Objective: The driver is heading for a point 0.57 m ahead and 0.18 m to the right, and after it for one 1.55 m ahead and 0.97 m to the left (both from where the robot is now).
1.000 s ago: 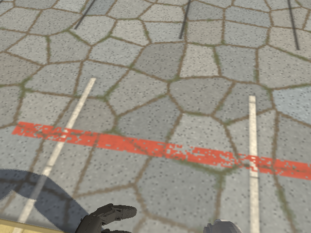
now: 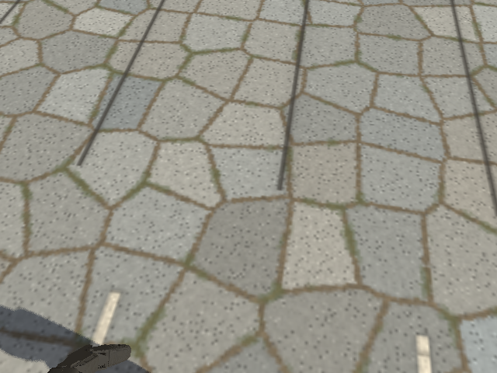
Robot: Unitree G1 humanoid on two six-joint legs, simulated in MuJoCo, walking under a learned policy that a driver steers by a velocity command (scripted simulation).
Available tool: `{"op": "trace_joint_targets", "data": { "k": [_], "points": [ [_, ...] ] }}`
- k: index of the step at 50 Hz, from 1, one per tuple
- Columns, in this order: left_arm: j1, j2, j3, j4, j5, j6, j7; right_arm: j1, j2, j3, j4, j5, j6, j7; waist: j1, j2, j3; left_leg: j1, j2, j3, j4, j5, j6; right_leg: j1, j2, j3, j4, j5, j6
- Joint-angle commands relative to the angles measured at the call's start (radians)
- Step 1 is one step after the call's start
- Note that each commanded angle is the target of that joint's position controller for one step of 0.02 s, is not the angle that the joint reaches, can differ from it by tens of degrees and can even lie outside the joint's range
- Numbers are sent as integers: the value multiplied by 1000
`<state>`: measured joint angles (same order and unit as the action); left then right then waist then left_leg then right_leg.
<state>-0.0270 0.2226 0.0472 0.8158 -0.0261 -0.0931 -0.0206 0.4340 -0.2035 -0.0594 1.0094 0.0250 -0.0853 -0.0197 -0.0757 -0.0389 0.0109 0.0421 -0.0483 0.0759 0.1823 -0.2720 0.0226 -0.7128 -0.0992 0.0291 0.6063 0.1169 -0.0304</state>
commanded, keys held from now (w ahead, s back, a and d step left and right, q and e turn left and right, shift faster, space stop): w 0.34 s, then w+e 0.36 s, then w+q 0.10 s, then q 0.20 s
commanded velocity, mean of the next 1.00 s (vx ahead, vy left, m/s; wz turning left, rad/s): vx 0.47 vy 0.00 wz -0.10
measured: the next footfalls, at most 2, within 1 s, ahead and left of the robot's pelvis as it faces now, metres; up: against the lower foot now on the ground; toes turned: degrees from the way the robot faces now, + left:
right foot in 0.10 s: +0.27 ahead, -0.14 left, +0.00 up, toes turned -2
left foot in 0.64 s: +0.54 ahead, +0.09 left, +0.00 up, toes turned -6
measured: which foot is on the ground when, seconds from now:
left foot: down 0.00-0.12, up 0.14-0.62, down 0.64-1.00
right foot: up 0.00-0.08, down 0.10-0.66, up 0.68-1.00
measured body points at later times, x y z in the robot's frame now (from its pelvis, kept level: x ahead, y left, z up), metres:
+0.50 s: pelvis +0.28 -0.05 +0.01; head +0.30 -0.06 +0.46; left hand +0.27 +0.22 -0.13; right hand +0.48 -0.30 -0.09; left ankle +0.47 +0.12 -0.68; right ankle +0.23 -0.14 -0.74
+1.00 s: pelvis +0.52 -0.03 +0.00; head +0.56 -0.03 +0.45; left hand +0.77 +0.18 -0.09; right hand +0.47 -0.30 -0.13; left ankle +0.50 +0.09 -0.74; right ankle +0.66 -0.19 -0.70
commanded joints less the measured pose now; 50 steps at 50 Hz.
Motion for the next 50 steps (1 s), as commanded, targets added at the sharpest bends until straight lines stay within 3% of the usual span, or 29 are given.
{"op": "trace_joint_targets", "data": {
  "k": [1,3,4,5,6,7,8,9,10,11,13,15,19,22,26,28,30,31,32,33,34,35,37,38,40,42,44,46,50],
  "points": [
    [-89,71,12,-69,-3,-8,-16,-4,-158,-34,-35,1,1,-10,47,90,69,-10,299,-107,-17,341,137,73,17,-7,-78,-39,-28],
    [-29,114,30,-56,3,-10,-18,-20,-181,-43,-36,-4,15,-11,92,126,23,54,302,-101,104,602,112,179,61,-42,-94,-146,-57],
    [78,147,48,-24,4,-10,-15,-34,-182,-42,-38,-8,24,-11,151,134,-38,52,273,-78,248,737,94,316,94,-68,-104,-179,-81],
    [265,199,71,32,10,-9,-10,-46,-159,-32,-55,-15,30,-12,226,110,-152,-77,224,-42,489,708,67,590,66,-34,-54,-129,-116],
    [413,292,89,60,42,-10,-2,56,-60,-4,-82,-24,20,-2,202,-97,-331,-480,94,-9,898,306,4,1031,-195,344,-48,-172,-249],
    [448,262,76,71,24,-3,-4,87,-30,13,-69,-12,-10,11,194,-254,-470,-675,-18,-130,1136,-274,-16,1160,-310,729,-248,-302,-336],
    [384,203,57,61,20,-3,-3,-7,-115,-16,-85,16,-31,14,198,-178,-361,-788,40,-201,1227,-241,0,1079,-266,643,-278,-355,-279],
    [293,165,47,44,19,-3,2,-108,-143,-20,-115,30,-40,9,181,-114,-229,-817,92,-167,1220,-158,13,920,-230,478,-289,-303,-237],
    [211,139,36,38,25,-8,1,-160,-146,-25,-127,19,-37,-2,142,-28,-138,-774,142,-142,1156,-68,16,736,-195,357,-321,-209,-214],
    [170,108,26,42,36,-18,-2,-165,-144,-35,-129,4,-23,-12,104,-20,-99,-704,176,-146,1091,-23,21,612,-157,279,-351,-153,-196],
    [172,94,25,62,34,-20,-7,-117,-102,-36,-124,-3,3,-16,62,-35,-80,-620,198,-149,1031,-1,25,508,-131,228,-411,-151,-204],
    [203,118,29,86,29,-23,0,-152,-89,-35,-141,-7,15,-17,56,-22,-41,-655,210,-143,953,46,14,483,-129,185,-459,-138,-218],
    [274,145,33,114,17,-14,24,-317,-97,-35,-197,-24,12,-13,91,6,3,-733,202,-133,688,242,-19,526,-104,136,-489,-104,-203],
    [326,172,40,131,13,-7,28,-416,-82,-25,-220,-19,6,-1,120,-15,18,-690,159,-115,497,339,-32,553,-78,110,-482,-138,-188],
    [403,171,44,157,1,8,32,-538,-91,-16,-250,-6,-8,22,165,-14,47,-664,119,-107,359,318,-40,619,-99,149,-422,-187,-191],
    [408,177,50,161,1,14,40,-557,-109,-16,-263,-2,-26,34,151,-27,41,-613,108,-119,306,271,-28,641,-119,186,-362,-185,-178],
    [389,192,59,155,1,22,43,-487,-142,-26,-244,-1,-39,35,103,-53,9,-482,86,-104,264,215,-10,636,-120,211,-287,-128,-156],
    [375,180,55,146,0,24,43,-383,-170,-41,-212,-6,-42,30,51,-50,-45,-328,71,-89,238,194,12,607,-79,194,-191,-30,-134],
    [346,135,41,123,7,22,39,-207,-226,-62,-173,-22,-48,22,-24,-10,-174,-58,161,-167,280,205,65,485,-13,150,37,-44,-100],
    [397,51,21,90,11,7,36,-61,-324,-86,-157,-36,-41,11,-38,200,-336,330,403,-478,272,169,172,150,126,31,401,-361,-28],
    [426,67,18,75,-8,-9,33,-42,-279,-73,-149,-31,-31,15,-28,356,-410,393,506,-775,151,5,255,-44,140,77,603,-710,-16],
    [376,155,44,79,-26,-10,33,-110,-197,-49,-167,-29,-28,12,-24,240,-274,273,470,-672,126,-90,217,-114,75,113,697,-649,-23],
    [296,134,46,68,-10,-1,37,-213,-133,-26,-162,-29,-26,24,20,134,-94,-10,366,-456,58,-31,173,-73,15,73,656,-492,-29],
    [290,119,51,64,1,6,39,-248,-115,-19,-156,-35,-27,29,52,142,-47,-110,329,-392,23,25,169,-29,-9,77,600,-447,-30],
    [300,81,45,56,8,16,36,-252,-115,-18,-140,-31,-26,34,89,151,-23,-201,298,-331,-24,110,183,37,-33,45,516,-408,-21],
    [252,78,43,35,24,15,38,-234,-144,-23,-124,-27,-25,29,99,118,-3,-231,285,-265,-15,413,203,50,-21,15,394,-360,8],
    [189,51,28,14,35,11,34,-232,-169,-28,-116,-26,-17,18,97,111,-9,-277,243,-173,18,616,184,138,9,-9,209,-264,29],
    [116,52,20,-1,30,12,28,-194,-198,-36,-101,-19,-7,12,71,127,-27,-284,217,-143,43,633,167,213,57,-26,83,-160,44],
    [54,114,29,-32,25,20,27,-161,-219,-43,-88,3,13,-1,69,156,-55,-231,235,-223,134,503,134,288,84,25,-65,-113,34]
  ]
}}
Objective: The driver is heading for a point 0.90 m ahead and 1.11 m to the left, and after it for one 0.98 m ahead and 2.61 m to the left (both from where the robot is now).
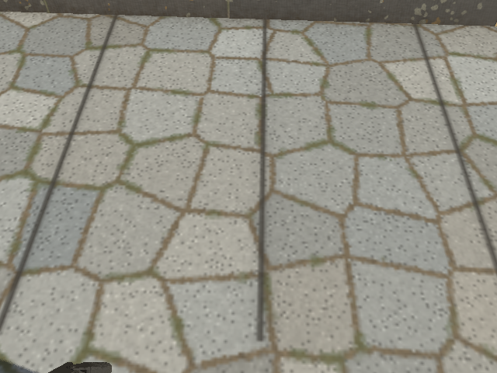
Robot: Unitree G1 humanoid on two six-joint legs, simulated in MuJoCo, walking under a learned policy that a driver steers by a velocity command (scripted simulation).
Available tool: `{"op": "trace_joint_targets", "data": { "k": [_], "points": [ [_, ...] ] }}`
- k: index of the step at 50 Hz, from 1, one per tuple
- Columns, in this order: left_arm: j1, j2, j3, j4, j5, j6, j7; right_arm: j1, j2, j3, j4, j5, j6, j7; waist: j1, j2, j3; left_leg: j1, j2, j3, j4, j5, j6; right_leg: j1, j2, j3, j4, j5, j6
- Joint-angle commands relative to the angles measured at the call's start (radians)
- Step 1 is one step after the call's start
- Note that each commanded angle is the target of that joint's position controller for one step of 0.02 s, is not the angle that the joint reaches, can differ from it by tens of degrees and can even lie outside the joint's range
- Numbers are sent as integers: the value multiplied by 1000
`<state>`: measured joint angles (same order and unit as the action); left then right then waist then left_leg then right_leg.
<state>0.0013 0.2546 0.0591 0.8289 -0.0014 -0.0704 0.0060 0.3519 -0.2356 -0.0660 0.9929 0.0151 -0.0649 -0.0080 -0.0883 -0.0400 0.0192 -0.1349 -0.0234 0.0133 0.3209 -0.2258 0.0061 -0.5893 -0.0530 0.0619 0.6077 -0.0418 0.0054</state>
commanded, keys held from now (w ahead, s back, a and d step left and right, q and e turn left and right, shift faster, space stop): q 0.22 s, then w+q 0.78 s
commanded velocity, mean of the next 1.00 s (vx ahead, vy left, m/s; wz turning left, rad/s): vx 0.33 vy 0.00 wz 0.52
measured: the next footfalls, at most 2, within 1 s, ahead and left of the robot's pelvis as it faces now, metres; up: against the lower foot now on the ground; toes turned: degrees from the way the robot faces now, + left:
right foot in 0.06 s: +0.20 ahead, -0.13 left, +0.00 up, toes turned +3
left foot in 0.52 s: +0.09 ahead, +0.12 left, +0.00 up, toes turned +22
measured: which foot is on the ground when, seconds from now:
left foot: down 0.00-0.08, up 0.10-0.50, down 0.52-0.98, up 1.00-1.00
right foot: up 0.00-0.04, down 0.06-0.50, up 0.52-0.94, down 0.96-1.00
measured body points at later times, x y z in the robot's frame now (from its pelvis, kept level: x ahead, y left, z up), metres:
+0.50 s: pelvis +0.09 +0.00 -0.01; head +0.09 +0.03 +0.44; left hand +0.13 +0.31 -0.13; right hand +0.27 -0.24 -0.11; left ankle +0.06 +0.10 -0.74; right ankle +0.16 -0.13 -0.74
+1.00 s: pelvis +0.30 +0.08 -0.02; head +0.33 +0.11 +0.42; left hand +0.38 +0.41 -0.10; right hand +0.43 -0.18 -0.14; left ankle +0.06 +0.10 -0.72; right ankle +0.45 +0.03 -0.75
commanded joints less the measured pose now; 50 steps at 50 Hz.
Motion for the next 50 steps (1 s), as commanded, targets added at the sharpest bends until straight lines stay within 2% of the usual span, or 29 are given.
{"op": "trace_joint_targets", "data": {
  "k": [1,2,3,4,5,6,7,8,11,13,17,20,23,24,25,26,27,28,29,31,32,34,38,42,45,47,48,49,50],
  "points": [
    [47,102,24,-40,4,-4,2,-94,-187,-38,-78,17,-4,-18,100,157,-77,-51,209,-185,32,399,133,213,38,-1,-110,64,-12],
    [92,121,32,-23,11,-6,5,-111,-178,-36,-87,19,0,-22,124,144,-97,-65,183,-190,91,351,111,296,38,-7,-156,102,-26],
    [145,159,45,-9,21,-9,13,-96,-143,-28,-94,13,1,-24,134,100,-134,-112,119,-164,198,273,74,417,-12,12,-190,247,-53],
    [228,228,59,-8,39,-5,25,-57,-74,-9,-117,-14,0,-22,133,-75,-250,-293,21,-93,472,-91,22,672,-214,164,-124,631,-122],
    [226,233,55,-27,31,13,22,106,-30,6,-102,-7,2,-24,93,-274,-372,-470,-37,-54,715,-532,-16,821,-425,357,-116,697,-263],
    [210,182,46,-46,17,24,17,101,-117,-16,-98,9,15,-25,109,-205,-382,-507,14,-98,837,-480,-26,745,-397,394,-192,414,-280],
    [165,141,35,-55,12,28,19,18,-153,-30,-119,16,35,-32,110,-133,-283,-564,44,-78,888,-402,-32,656,-338,321,-232,191,-248],
    [108,119,26,-59,14,32,22,-19,-150,-36,-126,13,59,-42,94,-88,-212,-569,71,-70,895,-337,-43,548,-289,251,-275,37,-220],
    [17,111,24,-58,34,36,28,-13,-127,-48,-151,-4,105,-56,50,-123,-120,-441,88,-43,914,-205,-61,288,-237,103,-367,-88,-218],
    [27,114,29,-45,24,27,33,-18,-108,-49,-171,-1,103,-49,47,-122,-124,-447,101,-25,848,-144,-47,288,-240,63,-409,-212,-215],
    [52,161,49,-26,0,13,44,-99,-95,-41,-211,-4,86,-19,63,-99,-127,-385,122,-5,625,-92,-10,319,-267,28,-464,-345,-202],
    [50,194,64,-22,-15,13,33,-111,-102,-42,-210,-4,80,-1,57,-98,-112,-266,95,49,469,-112,21,301,-266,-30,-469,-389,-181],
    [45,197,67,-20,-36,27,21,-49,-104,-44,-185,-1,83,10,20,-72,-87,-137,71,104,282,-80,63,273,-265,-68,-416,-506,-145],
    [43,176,62,-19,-36,34,19,12,-105,-48,-153,-2,85,10,2,-42,-79,-58,41,128,224,-92,85,231,-234,-102,-353,-553,-119],
    [36,130,52,-19,-27,42,15,98,-122,-58,-112,2,84,6,-21,40,-60,26,37,80,146,-159,124,162,-174,-164,-185,-578,-80],
    [5,49,31,-38,-9,42,0,180,-192,-74,-99,2,78,-5,-35,278,-32,140,249,-266,7,-332,217,-74,-73,-268,226,-558,-7],
    [-43,52,31,-94,-12,18,-5,146,-295,-79,-152,-5,51,3,-8,341,31,159,391,-706,-158,-583,347,-367,54,-134,392,-549,7],
    [-112,121,42,-115,-31,-11,-11,90,-259,-71,-177,-26,21,4,-13,248,67,124,401,-715,-228,-593,341,-419,4,-20,441,-438,-20],
    [-88,157,52,-106,-34,-30,-15,27,-228,-59,-192,-22,1,-1,31,233,80,124,376,-628,-209,-460,297,-423,-17,-6,411,-311,-30],
    [-53,159,57,-63,5,-43,-7,-9,-182,-45,-202,-2,-2,-8,60,168,36,99,300,-453,-177,-218,227,-315,-35,-8,319,-167,-13],
    [-57,145,56,-57,8,-44,-10,4,-161,-38,-202,-3,-3,-13,63,155,17,92,272,-398,-176,-133,210,-262,-24,-11,279,-101,-5],
    [-69,110,49,-55,3,-43,-16,39,-155,-36,-197,-4,-7,-20,60,139,-8,93,233,-320,-163,10,194,-195,6,-22,189,8,6],
    [-159,73,32,-86,-12,-41,-28,100,-161,-41,-184,0,-5,-28,26,168,17,46,198,-264,-147,81,178,-94,47,-30,5,113,18],
    [-243,74,19,-134,-19,-50,-46,148,-168,-48,-170,9,4,-30,-8,175,54,78,218,-309,-99,100,183,-69,54,-25,-93,81,17],
    [-200,109,26,-137,-22,-63,-53,125,-183,-56,-179,12,17,-35,23,204,46,82,236,-354,-37,172,164,50,61,-23,-140,23,1],
    [-54,155,47,-102,-18,-70,-46,89,-179,-55,-198,9,25,-34,95,226,-20,62,201,-349,84,377,139,257,84,-52,-171,-28,-34],
    [102,198,66,-67,-8,-72,-38,54,-159,-47,-221,1,24,-30,170,199,-132,-19,137,-307,271,433,105,495,31,-13,-154,-18,-77],
    [300,269,80,-48,8,-66,-27,47,-107,-27,-257,-24,21,-28,233,48,-327,-207,55,-233,588,186,68,821,-171,190,-106,-74,-134],
    [334,300,84,-21,13,-54,-36,207,-23,-7,-284,17,3,-22,135,-364,-456,-543,-49,-185,896,-383,21,1073,-383,684,-259,-301,-275]
  ]
}}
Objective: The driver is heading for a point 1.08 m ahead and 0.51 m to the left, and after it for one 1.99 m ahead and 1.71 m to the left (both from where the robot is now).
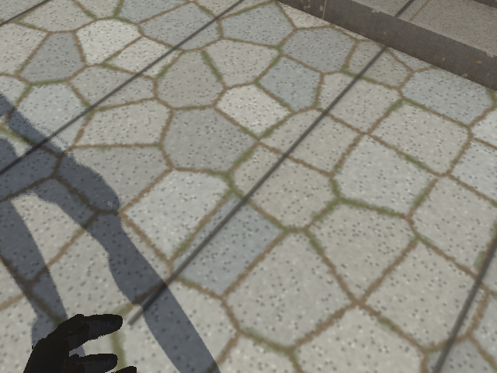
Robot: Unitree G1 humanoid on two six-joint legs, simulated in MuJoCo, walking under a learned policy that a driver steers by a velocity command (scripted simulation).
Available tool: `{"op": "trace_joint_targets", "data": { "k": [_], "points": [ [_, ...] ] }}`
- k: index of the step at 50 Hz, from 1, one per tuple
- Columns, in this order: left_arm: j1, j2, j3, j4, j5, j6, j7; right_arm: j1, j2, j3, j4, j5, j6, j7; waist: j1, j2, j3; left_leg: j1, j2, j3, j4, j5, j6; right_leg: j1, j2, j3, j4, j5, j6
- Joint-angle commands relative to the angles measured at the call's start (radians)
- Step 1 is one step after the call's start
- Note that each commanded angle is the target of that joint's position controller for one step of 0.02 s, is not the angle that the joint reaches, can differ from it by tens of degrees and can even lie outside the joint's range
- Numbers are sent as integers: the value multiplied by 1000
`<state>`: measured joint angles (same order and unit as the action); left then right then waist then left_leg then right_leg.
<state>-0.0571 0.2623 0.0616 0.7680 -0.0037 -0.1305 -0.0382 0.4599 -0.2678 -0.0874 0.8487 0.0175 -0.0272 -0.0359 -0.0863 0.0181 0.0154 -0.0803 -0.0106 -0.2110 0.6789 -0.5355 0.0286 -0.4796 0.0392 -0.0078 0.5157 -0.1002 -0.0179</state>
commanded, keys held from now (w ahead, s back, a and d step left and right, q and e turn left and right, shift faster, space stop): w+q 1.00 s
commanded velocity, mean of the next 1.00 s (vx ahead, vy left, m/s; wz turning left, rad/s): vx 0.50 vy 0.00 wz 0.60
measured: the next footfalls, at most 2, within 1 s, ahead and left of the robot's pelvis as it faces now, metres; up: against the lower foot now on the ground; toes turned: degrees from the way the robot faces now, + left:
left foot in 0.46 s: +0.39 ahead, +0.19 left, +0.00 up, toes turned +20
right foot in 0.96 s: +0.73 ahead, +0.12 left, +0.00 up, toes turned +38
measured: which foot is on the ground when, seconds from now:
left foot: up 0.00-0.44, down 0.46-0.96, up 0.98-1.00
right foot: down 0.00-0.48, up 0.50-0.94, down 0.96-1.00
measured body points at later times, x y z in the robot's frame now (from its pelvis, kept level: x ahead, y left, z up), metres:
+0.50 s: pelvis +0.26 +0.06 -0.01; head +0.31 +0.09 +0.44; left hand +0.21 +0.36 -0.14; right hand +0.55 -0.11 -0.08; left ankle +0.35 +0.17 -0.72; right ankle +0.11 -0.13 -0.68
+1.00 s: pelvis +0.55 +0.14 +0.00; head +0.57 +0.16 +0.45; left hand +0.60 +0.48 -0.07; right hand +0.76 -0.08 -0.11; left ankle +0.36 +0.17 -0.69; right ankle +0.70 +0.10 -0.72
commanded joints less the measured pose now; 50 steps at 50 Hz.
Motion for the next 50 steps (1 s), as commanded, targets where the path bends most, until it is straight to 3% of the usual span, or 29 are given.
{"op": "trace_joint_targets", "data": {
  "k": [1,2,3,4,5,7,9,12,15,17,19,21,22,23,24,25,26,27,28,29,30,34,38,42,45,47,48,49,50],
  "points": [
    [341,174,52,19,1,11,10,64,-105,-8,-104,38,-38,2,152,-289,-323,-698,15,7,659,-30,-2,870,-447,741,-224,-367,-222],
    [286,118,38,10,-5,18,18,-50,-153,-20,-124,33,-35,3,166,-180,-179,-721,55,47,656,66,2,717,-409,547,-231,-316,-181],
    [237,108,32,10,2,22,19,-98,-141,-20,-129,23,-32,1,140,-86,-105,-667,98,71,623,145,2,569,-367,422,-249,-182,-163],
    [210,90,29,19,11,25,20,-130,-127,-23,-140,9,-30,4,122,-80,-57,-635,123,75,580,186,4,469,-334,341,-272,-98,-158],
    [199,87,27,27,22,23,23,-122,-106,-23,-147,12,-23,11,98,-110,-45,-589,148,76,557,209,8,408,-313,274,-297,-58,-154],
    [196,89,30,43,12,14,25,-137,-67,-16,-167,18,-9,17,86,-122,-19,-591,164,96,515,221,6,362,-306,188,-343,-1,-168],
    [202,116,38,56,7,8,27,-185,-58,-10,-199,11,-1,19,83,-93,7,-639,173,100,449,268,-4,353,-321,127,-370,87,-183],
    [205,146,45,60,7,13,32,-238,-58,0,-222,7,-6,37,91,-75,15,-638,168,125,293,426,-13,369,-299,4,-382,167,-172],
    [237,171,48,62,1,25,37,-350,-48,13,-255,8,-15,63,134,-59,41,-589,141,195,113,548,-3,386,-276,-96,-377,191,-143],
    [279,196,53,70,-8,36,39,-408,-51,16,-283,9,-14,76,154,-56,55,-583,125,225,40,543,10,445,-295,-122,-363,207,-130],
    [299,223,59,76,-20,50,41,-433,-68,11,-308,9,-10,85,147,-66,61,-569,101,250,-12,481,34,516,-317,-148,-317,315,-113],
    [298,257,69,72,-29,65,46,-381,-112,-10,-311,3,-4,87,99,-102,7,-453,31,307,-30,373,73,565,-320,-185,-174,634,-93],
    [292,265,71,69,-33,75,49,-276,-146,-30,-288,4,0,85,34,-105,-51,-316,-16,334,-61,356,101,556,-305,-207,-17,754,-79],
    [292,241,61,66,-29,79,54,-99,-203,-64,-239,7,5,74,-56,-80,-138,-54,-55,327,-110,409,140,443,-271,-229,212,715,-46],
    [330,152,30,42,16,74,52,23,-296,-91,-213,13,16,50,-68,112,-223,243,130,39,-108,444,205,156,-209,-233,557,172,1],
    [368,73,-1,-21,16,39,39,-54,-358,-85,-258,13,2,56,43,290,-356,470,339,-579,-312,195,408,-211,5,-50,868,-495,42],
    [253,183,21,-35,-23,4,24,-36,-266,-60,-271,4,-14,68,-37,138,-371,468,344,-598,-397,133,371,-318,-42,106,917,-445,22],
    [198,187,20,-58,-46,-11,17,-64,-225,-46,-261,-4,-28,68,-26,105,-238,364,315,-456,-393,186,329,-364,-82,91,873,-367,1],
    [196,167,14,-50,-29,-15,24,-125,-198,-36,-264,-3,-35,68,25,-1,-151,202,270,-337,-389,306,295,-310,-127,93,777,-292,-3],
    [204,174,21,-39,-6,-9,31,-186,-168,-26,-274,-9,-38,64,64,-5,-116,79,234,-249,-394,413,272,-234,-157,97,689,-251,3],
    [226,178,25,-34,-1,4,29,-221,-154,-18,-289,-19,-38,59,94,13,-94,-4,210,-206,-414,478,264,-175,-171,100,654,-226,8],
    [182,132,16,-55,21,38,33,-203,-178,-23,-276,-10,-44,36,103,6,-51,-140,163,-101,-456,593,271,-145,-147,68,468,-104,68],
    [37,96,-1,-95,15,35,26,-150,-188,-28,-248,-3,-36,19,47,43,-13,-183,101,-39,-441,491,211,-89,-89,60,168,154,87],
    [-41,117,3,-132,-1,22,11,-91,-188,-31,-213,6,-29,20,15,67,2,-142,126,-110,-379,408,189,-39,-53,76,36,179,71],
    [-11,150,20,-135,-5,8,3,-87,-180,-30,-206,6,-17,15,37,106,-9,-69,152,-196,-290,412,173,11,-39,83,-12,53,39],
    [129,177,42,-102,-1,-2,9,-110,-148,-20,-215,3,-10,14,112,127,-65,-86,102,-189,-169,491,133,211,-37,57,-67,28,-6],
    [274,223,58,-88,18,-8,16,-121,-93,1,-233,-6,-13,18,179,64,-189,-185,48,-123,69,443,91,456,-171,175,-40,8,-70],
    [407,313,81,-61,35,3,21,6,-34,20,-257,14,-21,16,151,-232,-347,-534,-93,22,426,80,5,830,-413,605,-105,-179,-235],
    [416,251,69,-54,5,10,12,27,-113,12,-251,26,-26,12,154,-296,-338,-705,-43,20,599,-55,-12,852,-476,839,-199,-432,-264]
  ]
}}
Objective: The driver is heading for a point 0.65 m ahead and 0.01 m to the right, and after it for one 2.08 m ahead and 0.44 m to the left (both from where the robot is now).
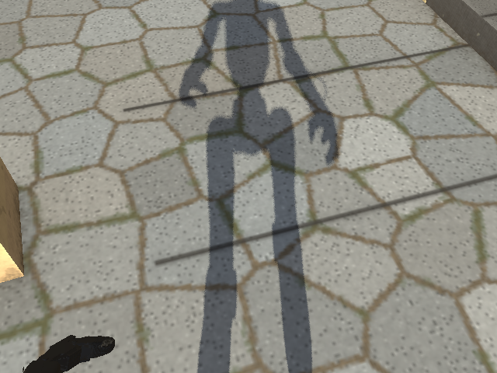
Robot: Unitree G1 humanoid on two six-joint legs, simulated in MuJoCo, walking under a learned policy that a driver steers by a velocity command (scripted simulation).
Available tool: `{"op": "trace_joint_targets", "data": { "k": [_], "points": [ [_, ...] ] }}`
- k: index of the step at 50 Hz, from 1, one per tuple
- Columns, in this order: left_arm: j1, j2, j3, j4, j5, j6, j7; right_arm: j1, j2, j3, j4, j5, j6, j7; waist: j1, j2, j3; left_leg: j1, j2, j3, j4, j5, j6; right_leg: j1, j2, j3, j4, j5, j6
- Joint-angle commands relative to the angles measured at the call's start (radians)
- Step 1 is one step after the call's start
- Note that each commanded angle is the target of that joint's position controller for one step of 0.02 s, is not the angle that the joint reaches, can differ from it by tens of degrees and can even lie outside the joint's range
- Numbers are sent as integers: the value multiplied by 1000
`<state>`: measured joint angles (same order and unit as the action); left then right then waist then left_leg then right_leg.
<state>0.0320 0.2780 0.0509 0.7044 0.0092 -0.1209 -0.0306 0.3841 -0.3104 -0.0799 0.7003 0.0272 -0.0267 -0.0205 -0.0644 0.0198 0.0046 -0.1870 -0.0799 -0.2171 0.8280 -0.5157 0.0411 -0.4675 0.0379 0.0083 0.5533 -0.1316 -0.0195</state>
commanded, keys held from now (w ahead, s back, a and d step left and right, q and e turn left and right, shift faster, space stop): w+q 0.02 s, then w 0.54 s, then w+e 0.24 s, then e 0.20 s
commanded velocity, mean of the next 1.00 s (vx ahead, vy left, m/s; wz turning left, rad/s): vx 0.47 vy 0.00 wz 0.01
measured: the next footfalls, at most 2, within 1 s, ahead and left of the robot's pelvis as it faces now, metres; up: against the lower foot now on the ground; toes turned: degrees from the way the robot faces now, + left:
left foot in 0.44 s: +0.39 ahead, +0.17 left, +0.00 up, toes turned +8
right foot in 0.96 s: +0.70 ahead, -0.05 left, +0.00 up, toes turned -4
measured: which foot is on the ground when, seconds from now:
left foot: up 0.00-0.42, down 0.44-0.98, up 1.00-1.00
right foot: down 0.00-0.46, up 0.48-0.94, down 0.96-1.00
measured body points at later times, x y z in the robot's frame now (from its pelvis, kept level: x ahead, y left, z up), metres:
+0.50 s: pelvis +0.27 +0.05 +0.00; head +0.31 +0.07 +0.45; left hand +0.22 +0.34 -0.13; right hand +0.53 -0.15 -0.06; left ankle +0.35 +0.16 -0.72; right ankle +0.11 -0.12 -0.67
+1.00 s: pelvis +0.54 +0.04 -0.01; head +0.58 +0.03 +0.44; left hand +0.75 +0.28 -0.09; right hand +0.58 -0.25 -0.13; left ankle +0.36 +0.17 -0.68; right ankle +0.66 -0.04 -0.72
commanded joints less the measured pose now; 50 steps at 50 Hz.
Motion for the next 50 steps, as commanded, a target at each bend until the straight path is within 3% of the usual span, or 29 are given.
{"op": "trace_joint_targets", "data": {
  "k": [1,2,3,4,6,8,10,14,17,19,20,22,23,24,25,26,27,28,29,31,33,38,40,42,45,47,48,49,50],
  "points": [
    [276,160,59,-5,-14,9,10,9,-141,-16,-99,16,-21,-2,154,-185,-185,-647,74,28,511,12,-33,721,-434,683,-261,-450,-216],
    [234,133,48,-9,-5,18,13,-65,-144,-17,-110,1,-16,-4,149,-114,-102,-621,107,67,499,90,-35,590,-386,537,-267,-346,-180],
    [203,112,40,1,2,23,13,-111,-123,-16,-122,-12,-18,-1,130,-93,-35,-591,129,72,449,140,-33,471,-340,435,-288,-228,-171],
    [190,94,31,8,9,22,14,-115,-101,-15,-125,-11,-19,4,104,-109,-9,-545,152,70,406,172,-27,397,-302,357,-312,-147,-163],
    [192,87,30,26,3,13,13,-93,-59,-6,-118,-1,-15,11,79,-130,-5,-493,163,87,338,185,-25,343,-274,269,-351,-51,-174],
    [208,115,38,48,-7,5,13,-127,-34,5,-128,-9,-15,13,75,-113,6,-514,169,100,244,213,-33,338,-283,213,-378,56,-199],
    [218,141,44,63,-14,7,15,-176,-22,16,-139,-20,-22,19,81,-92,5,-520,182,123,128,300,-40,355,-284,157,-392,139,-207],
    [260,171,45,91,-28,23,18,-308,-1,33,-159,-13,-42,41,129,-89,27,-436,166,196,-122,486,-40,351,-242,45,-395,176,-169],
    [323,193,46,120,-38,38,17,-387,-13,32,-184,-4,-47,55,153,-100,45,-407,143,218,-221,483,-26,412,-277,47,-378,185,-157],
    [338,208,49,135,-43,51,19,-398,-32,24,-195,-4,-49,61,137,-114,48,-378,125,227,-271,426,2,466,-305,49,-341,258,-143],
    [332,218,51,138,-45,57,22,-364,-50,15,-188,-7,-49,61,106,-121,28,-310,104,243,-300,405,20,481,-305,36,-289,378,-131],
    [326,196,39,137,-42,62,29,-124,-123,-27,-114,-19,-45,50,-24,-98,-123,67,70,266,-343,444,74,393,-233,-48,7,571,-80],
    [321,134,12,104,-6,55,31,62,-205,-51,-84,-29,-35,33,-92,37,-272,373,284,20,-301,493,144,168,-180,-86,340,253,-37],
    [420,37,-18,80,-10,32,24,58,-267,-52,-82,-31,-34,36,-8,277,-379,583,484,-460,-445,286,297,-174,-9,-20,641,-431,10],
    [345,150,9,88,-35,17,18,55,-172,-31,-84,-21,-37,39,-53,167,-335,549,458,-478,-497,183,277,-287,-60,83,741,-438,2],
    [263,172,17,57,-53,9,14,-4,-140,-17,-82,-18,-42,39,-41,140,-194,435,420,-321,-509,250,243,-344,-104,61,738,-349,-6],
    [227,157,14,56,-43,8,17,-59,-116,-9,-82,-21,-45,41,-11,69,-128,308,374,-212,-526,358,222,-310,-142,46,692,-266,-5],
    [218,150,17,56,-26,12,19,-105,-95,-4,-83,-27,-48,45,22,57,-81,199,341,-141,-554,444,212,-266,-164,46,635,-214,3],
    [244,139,17,65,-28,25,16,-135,-70,3,-84,-36,-53,46,57,66,-69,131,322,-85,-588,487,205,-207,-184,57,612,-178,8],
    [271,97,10,79,-33,53,15,-152,-68,-1,-66,-32,-72,45,85,66,-55,53,321,-10,-646,523,212,-162,-188,56,575,-140,26],
    [225,84,9,64,-31,69,19,-146,-85,-9,-42,-40,-84,38,83,49,-10,18,320,67,-688,537,208,-199,-183,75,512,-64,43],
    [91,64,3,25,-28,63,2,-123,-109,-15,0,-41,-87,21,39,30,40,40,288,243,-716,556,148,-197,-143,62,230,219,38],
    [26,52,-3,-1,-26,60,-8,-91,-122,-19,22,-35,-83,17,10,18,60,80,304,276,-718,553,137,-193,-133,34,152,256,25],
    [-18,49,-4,-29,-19,57,-20,-80,-127,-21,41,-31,-69,11,-1,10,79,133,310,318,-660,691,119,-188,-116,8,81,239,8],
    [0,83,13,-64,-10,55,-42,-93,-160,-31,46,-17,-38,-9,27,61,26,224,326,345,-500,1013,79,-128,-62,-53,46,108,-25],
    [179,141,47,-30,-9,56,-43,-124,-171,-35,33,-9,-16,-26,121,70,-78,221,289,372,-248,1175,32,83,12,-97,-12,87,-64],
    [288,200,73,-9,-8,58,-27,-107,-151,-27,26,-14,-16,-30,174,15,-145,109,231,391,-21,1026,-20,288,2,-41,-72,280,-102],
    [324,305,91,-15,-6,69,-2,-17,-51,4,-6,-70,-28,-22,110,-237,-261,-220,110,388,345,235,-89,620,-244,281,37,773,-218],
    [305,313,81,-61,4,66,-5,62,-40,26,-14,-60,-49,-2,87,-278,-481,-448,-24,180,623,-217,-121,841,-440,711,-49,797,-429]
  ]
}}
